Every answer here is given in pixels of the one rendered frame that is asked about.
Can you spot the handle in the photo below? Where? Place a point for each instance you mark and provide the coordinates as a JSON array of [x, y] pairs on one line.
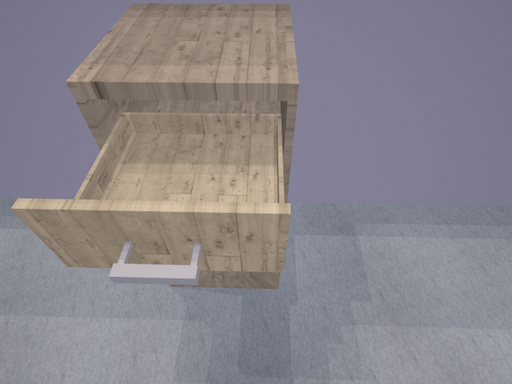
[[122, 272]]

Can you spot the drawer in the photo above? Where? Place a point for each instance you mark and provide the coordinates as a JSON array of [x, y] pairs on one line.
[[165, 181]]

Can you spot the cabinet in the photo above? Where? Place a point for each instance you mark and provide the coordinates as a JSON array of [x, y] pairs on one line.
[[195, 58]]

